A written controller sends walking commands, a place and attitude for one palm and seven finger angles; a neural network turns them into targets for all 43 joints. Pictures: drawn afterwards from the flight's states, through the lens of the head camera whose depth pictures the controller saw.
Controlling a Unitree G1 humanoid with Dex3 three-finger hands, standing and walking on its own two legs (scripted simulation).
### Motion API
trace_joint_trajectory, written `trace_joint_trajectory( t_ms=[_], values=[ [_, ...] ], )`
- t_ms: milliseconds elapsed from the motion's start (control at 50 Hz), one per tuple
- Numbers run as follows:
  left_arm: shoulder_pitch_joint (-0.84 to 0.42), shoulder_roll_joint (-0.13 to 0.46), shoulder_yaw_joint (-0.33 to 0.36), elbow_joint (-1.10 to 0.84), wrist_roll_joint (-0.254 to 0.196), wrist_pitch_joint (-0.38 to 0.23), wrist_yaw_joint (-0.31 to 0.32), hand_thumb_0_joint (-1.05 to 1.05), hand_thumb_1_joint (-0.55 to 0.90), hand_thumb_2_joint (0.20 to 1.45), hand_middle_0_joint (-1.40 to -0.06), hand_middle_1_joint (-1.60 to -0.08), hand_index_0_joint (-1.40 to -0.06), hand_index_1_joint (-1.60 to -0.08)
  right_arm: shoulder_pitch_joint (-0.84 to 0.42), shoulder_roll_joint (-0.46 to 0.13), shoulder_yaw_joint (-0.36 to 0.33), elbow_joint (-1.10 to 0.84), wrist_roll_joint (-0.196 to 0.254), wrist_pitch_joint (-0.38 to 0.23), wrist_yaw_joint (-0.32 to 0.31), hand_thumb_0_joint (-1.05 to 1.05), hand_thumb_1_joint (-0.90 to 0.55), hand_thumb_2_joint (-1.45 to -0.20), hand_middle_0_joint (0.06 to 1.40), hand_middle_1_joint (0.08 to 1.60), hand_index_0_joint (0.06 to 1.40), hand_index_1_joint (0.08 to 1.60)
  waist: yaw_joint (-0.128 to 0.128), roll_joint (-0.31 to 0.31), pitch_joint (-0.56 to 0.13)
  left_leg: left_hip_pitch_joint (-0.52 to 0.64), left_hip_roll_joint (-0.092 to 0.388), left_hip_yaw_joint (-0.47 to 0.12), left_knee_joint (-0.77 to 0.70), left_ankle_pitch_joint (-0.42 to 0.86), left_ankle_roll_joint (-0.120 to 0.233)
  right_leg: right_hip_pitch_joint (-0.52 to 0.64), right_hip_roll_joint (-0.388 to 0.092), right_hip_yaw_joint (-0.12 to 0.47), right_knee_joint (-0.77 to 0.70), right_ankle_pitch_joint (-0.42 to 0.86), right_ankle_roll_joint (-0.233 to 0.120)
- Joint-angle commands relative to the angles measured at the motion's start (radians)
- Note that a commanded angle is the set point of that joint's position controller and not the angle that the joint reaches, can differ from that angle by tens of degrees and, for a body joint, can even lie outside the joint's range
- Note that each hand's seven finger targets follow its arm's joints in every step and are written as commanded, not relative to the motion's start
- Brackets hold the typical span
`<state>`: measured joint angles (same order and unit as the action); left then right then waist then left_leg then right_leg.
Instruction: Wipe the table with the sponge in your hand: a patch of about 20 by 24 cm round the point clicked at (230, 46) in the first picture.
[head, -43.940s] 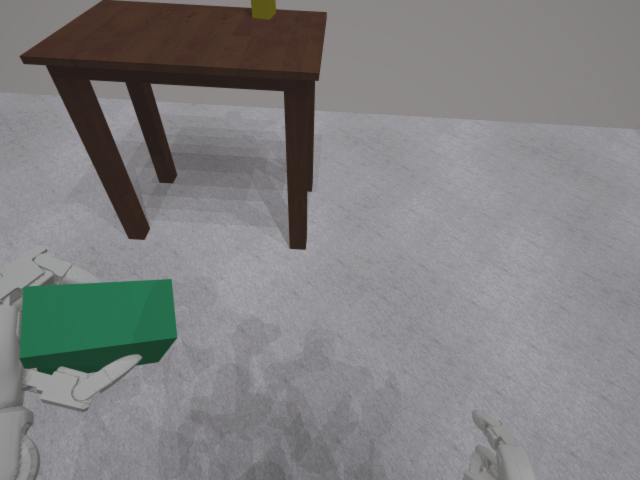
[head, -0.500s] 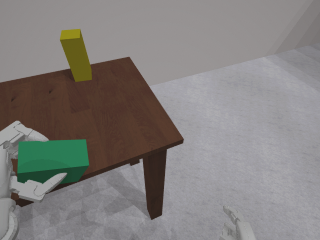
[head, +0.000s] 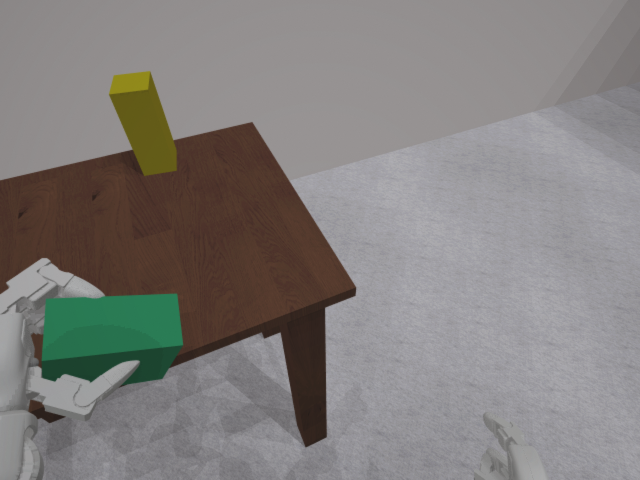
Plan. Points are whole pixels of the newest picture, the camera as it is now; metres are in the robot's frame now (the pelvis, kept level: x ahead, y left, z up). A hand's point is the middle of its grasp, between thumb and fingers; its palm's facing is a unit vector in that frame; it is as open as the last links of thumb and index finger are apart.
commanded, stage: come to a stop and stand still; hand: left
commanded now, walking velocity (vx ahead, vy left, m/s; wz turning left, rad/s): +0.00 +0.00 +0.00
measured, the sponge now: (131, 342) +0.23 +0.21 +0.12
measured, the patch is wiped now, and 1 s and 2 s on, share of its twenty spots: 0.95 0.95 0.95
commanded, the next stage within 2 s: look again from close up in 0.06 s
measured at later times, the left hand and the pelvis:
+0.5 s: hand (90, 322) +0.24 +0.26 +0.14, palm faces +0.29 -0.85 -0.44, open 9.6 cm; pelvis +0.01 +0.02 -0.01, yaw -2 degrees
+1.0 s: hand (22, 290) +0.25 +0.31 +0.17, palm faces +0.40 -0.74 -0.54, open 9.6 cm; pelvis +0.00 +0.04 -0.01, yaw -1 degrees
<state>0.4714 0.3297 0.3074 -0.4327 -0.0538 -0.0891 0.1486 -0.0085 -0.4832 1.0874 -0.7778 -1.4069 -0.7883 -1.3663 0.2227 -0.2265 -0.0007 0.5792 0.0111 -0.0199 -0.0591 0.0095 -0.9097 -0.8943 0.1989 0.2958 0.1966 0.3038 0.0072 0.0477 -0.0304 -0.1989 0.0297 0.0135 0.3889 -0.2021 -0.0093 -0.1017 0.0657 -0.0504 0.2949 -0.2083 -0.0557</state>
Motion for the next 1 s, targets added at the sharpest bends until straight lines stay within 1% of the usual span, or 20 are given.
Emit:
trace_joint_trajectory(
  t_ms=[0,120,140,160,180,200,280,360,440,460,580,640,700,740,760,900,920,940,960,980],
  values=[
    [-0.069,0.187,0.12,-0.211,-0.007,-0.066,0.014,0.0,0.1,1.3,-1.2,-1.6,-1.2,-1.6,-0.108,-0.091,-0.029,-0.163,0.003,-0.05,-0.009,0.0,-0.9,-0.9,0.2,0.3,0.2,0.3,-0.001,-0.018,-0.088,0.083,-0.004,0.008,-0.012,0.226,0.008,-0.016,-0.089,0.069,-0.056,0.286,0.067],
    [-0.069,0.184,0.117,-0.197,-0.009,-0.065,0.009,0.0,0.1,1.3,-1.2,-1.6,-1.2,-1.6,-0.11,-0.09,-0.029,-0.162,0.004,-0.044,-0.006,0.0,-0.9,-0.9,0.2,0.3,0.2,0.3,-0.002,-0.025,-0.077,0.086,-0.006,0.006,-0.026,0.196,0.01,-0.029,-0.085,0.068,-0.075,0.235,0.069],
    [-1.024,0.943,0.335,-0.529,-0.024,-0.219,0.011,0.0,0.1,1.3,-1.2,-1.6,-1.2,-1.6,-0.017,-0.132,0.175,-0.315,0.062,-0.046,-0.084,0.0,-0.9,-0.9,0.2,0.3,0.2,0.3,-0.061,0.039,0.213,-0.238,-0.033,-0.086,-0.063,-0.095,0.045,0.014,-0.042,0.047,-0.002,-0.038,0.099],
    [-0.612,0.444,0.336,-0.032,0.0,-0.172,-0.002,0.0,0.1,1.3,-1.2,-1.6,-1.2,-1.6,-0.027,-0.063,0.005,-0.196,0.064,-0.091,-0.07,0.0,-0.9,-0.9,0.2,0.3,0.2,0.3,0.01,-0.071,0.042,-0.02,0.05,-0.033,0.003,-0.048,0.044,-0.136,-0.1,0.053,-0.012,-0.197,0.063],
    [-0.406,0.341,0.233,0.06,-0.021,-0.15,-0.007,0.0,0.1,1.3,-1.2,-1.6,-1.2,-1.6,-0.089,-0.107,-0.006,-0.168,0.022,-0.108,-0.04,0.0,-0.9,-0.9,0.2,0.3,0.2,0.3,0.026,-0.015,0.037,0.053,0.019,-0.056,0.048,-0.021,0.032,-0.223,-0.126,0.136,-0.031,-0.091,0.019],
    [-0.322,0.357,0.244,0.033,-0.02,-0.157,-0.018,0.0,0.1,1.3,-1.2,-1.6,-1.2,-1.6,-0.077,-0.124,-0.014,-0.162,0.008,-0.121,-0.014,0.0,-0.9,-0.9,0.2,0.3,0.2,0.3,0.028,-0.003,-0.019,0.044,0.024,-0.056,0.066,-0.027,0.025,-0.205,-0.158,0.177,-0.02,-0.054,0.003],
    [-0.077,0.203,0.12,-0.152,-0.028,-0.175,-0.044,0.0,0.1,1.3,-1.2,-1.6,-1.2,-1.6,-0.086,-0.127,-0.019,-0.156,0.013,-0.152,0.041,0.0,-0.9,-0.9,0.2,0.3,0.2,0.3,0.036,-0.046,-0.13,0.048,0.033,-0.034,0.07,0.079,0.038,-0.105,-0.158,0.163,0.046,0.092,0.034],
    [-0.088,0.236,0.161,-0.197,0.0,-0.165,-0.028,0.0,0.1,1.3,-1.2,-1.6,-1.2,-1.6,-0.125,-0.135,-0.022,-0.134,0.002,-0.155,0.027,0.0,-0.9,-0.9,0.2,0.3,0.2,0.3,0.023,-0.077,-0.098,0.073,0.058,-0.039,0.05,0.148,0.04,-0.125,-0.139,0.131,0.068,0.17,0.045],
    [-0.181,0.338,0.255,-0.26,0.02,-0.161,-0.009,0.0,0.1,1.3,-1.2,-1.6,-1.2,-1.6,-0.147,-0.142,-0.025,-0.13,-0.008,-0.142,0.012,0.0,-0.9,-0.9,0.2,0.3,0.2,0.3,0.018,-0.012,-0.105,0.076,0.058,-0.047,0.048,0.215,0.04,-0.082,-0.133,0.118,0.092,0.231,0.037],
    [-0.167,0.283,0.223,-0.267,0.019,-0.159,-0.01,0.0,0.1,1.3,-1.2,-1.6,-1.2,-1.6,-0.142,-0.129,-0.027,-0.138,-0.007,-0.139,0.012,0.0,-0.9,-0.9,0.2,0.3,0.2,0.3,0.015,0.003,-0.108,0.08,0.061,-0.042,0.054,0.246,0.043,-0.062,-0.136,0.104,0.098,0.257,0.035],
    [-0.087,0.244,0.207,-0.355,0.018,-0.154,-0.003,0.0,0.1,1.3,-1.2,-1.6,-1.2,-1.6,-0.12,-0.131,-0.036,-0.151,-0.004,-0.136,0.032,0.0,-0.9,-0.9,0.2,0.3,0.2,0.3,0.017,0.065,-0.173,0.155,0.076,-0.042,0.101,0.507,0.05,-0.041,-0.12,0.067,0.147,0.392,0.038],
    [-0.015,0.227,0.204,-0.322,0.024,-0.142,-0.005,0.0,0.1,1.3,-1.2,-1.6,-1.2,-1.6,-0.113,-0.127,-0.038,-0.147,-0.006,-0.132,0.038,0.0,-0.9,-0.9,0.2,0.3,0.2,0.3,0.019,0.081,-0.179,0.222,0.102,-0.062,0.093,0.631,0.052,-0.121,-0.099,0.042,0.191,0.292,0.049],
    [-0.04,0.212,0.187,-0.308,0.025,-0.131,-0.016,0.0,0.1,1.3,-1.2,-1.6,-1.2,-1.6,-0.107,-0.122,-0.038,-0.159,-0.009,-0.117,0.043,0.0,-0.9,-0.9,0.2,0.3,0.2,0.3,0.012,0.059,-0.14,0.2,0.134,-0.076,0.081,0.611,0.049,-0.166,-0.092,0.033,0.164,0.15,0.053],
    [-0.039,0.237,0.213,-0.285,0.03,-0.12,-0.014,0.0,0.1,1.3,-1.2,-1.6,-1.2,-1.6,-0.104,-0.126,-0.036,-0.156,-0.005,-0.108,0.038,0.0,-0.9,-0.9,0.2,0.3,0.2,0.3,0.014,0.039,-0.14,0.165,0.123,-0.065,0.084,0.563,0.043,-0.125,-0.097,0.038,0.137,0.209,0.051],
    [-0.042,0.194,0.179,-0.285,0.025,-0.119,-0.019,0.0,0.1,1.3,-1.2,-1.6,-1.2,-1.6,-0.099,-0.117,-0.034,-0.162,-0.004,-0.102,0.04,0.0,-0.9,-0.9,0.2,0.3,0.2,0.3,0.005,0.026,-0.143,0.155,0.116,-0.056,0.091,0.547,0.042,-0.104,-0.101,0.038,0.128,0.246,0.047],
    [-0.076,0.211,0.174,-0.314,0.014,-0.104,-0.017,0.0,0.1,1.3,-1.2,-1.6,-1.2,-1.6,-0.124,-0.111,-0.025,-0.175,0.002,-0.092,0.03,0.0,-0.9,-0.9,0.2,0.3,0.2,0.3,0.005,0.017,-0.147,0.087,0.085,-0.036,0.077,0.354,0.043,-0.031,-0.121,0.062,0.101,0.318,0.043],
    [-1.059,0.985,0.749,-0.572,0.151,-0.232,-0.024,0.0,0.1,1.3,-1.2,-1.6,-1.2,-1.6,0.035,-0.125,-0.074,-0.146,-0.064,-0.165,0.045,0.0,-0.9,-0.9,0.2,0.3,0.2,0.3,0.049,-0.102,-0.044,-0.029,0.053,-0.017,0.174,0.331,0.03,-0.209,-0.125,0.124,0.096,0.369,0.066],
    [-0.74,0.62,0.485,-0.07,0.088,-0.186,-0.042,0.0,0.1,1.3,-1.2,-1.6,-1.2,-1.6,-0.04,-0.061,-0.054,-0.049,-0.005,-0.149,0.035,0.0,-0.9,-0.9,0.2,0.3,0.2,0.3,0.018,0.092,-0.048,0.046,0.102,-0.09,0.144,0.359,0.023,-0.259,-0.211,0.096,0.186,0.209,-0.022],
    [-0.498,0.371,0.302,-0.067,0.053,-0.179,-0.066,0.0,0.1,1.3,-1.2,-1.6,-1.2,-1.6,-0.03,-0.092,-0.069,-0.115,-0.017,-0.161,0.06,0.0,-0.9,-0.9,0.2,0.3,0.2,0.3,0.036,0.151,-0.202,0.149,0.059,-0.061,0.121,0.428,0.017,-0.144,-0.137,0.13,0.225,0.224,-0.021],
    [-0.387,0.293,0.22,-0.106,0.029,-0.183,-0.079,0.0,0.1,1.3,-1.2,-1.6,-1.2,-1.6,-0.03,-0.094,-0.07,-0.145,0.007,-0.167,0.075,0.0,-0.9,-0.9,0.2,0.3,0.2,0.3,0.031,0.143,-0.257,0.195,0.057,-0.042,0.149,0.486,0.037,-0.116,-0.122,0.128,0.22,0.273,0.011]
  ],
)
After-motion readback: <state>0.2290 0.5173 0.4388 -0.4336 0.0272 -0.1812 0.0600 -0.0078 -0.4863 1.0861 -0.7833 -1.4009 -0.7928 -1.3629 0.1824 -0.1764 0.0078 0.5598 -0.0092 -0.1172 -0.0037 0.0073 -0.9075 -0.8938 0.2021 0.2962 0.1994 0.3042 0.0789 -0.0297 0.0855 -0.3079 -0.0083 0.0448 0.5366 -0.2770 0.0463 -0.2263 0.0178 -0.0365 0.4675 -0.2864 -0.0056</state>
